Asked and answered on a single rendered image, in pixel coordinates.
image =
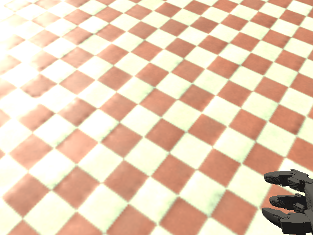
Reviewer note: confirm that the right robot hand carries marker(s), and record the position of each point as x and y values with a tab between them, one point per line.
300	221

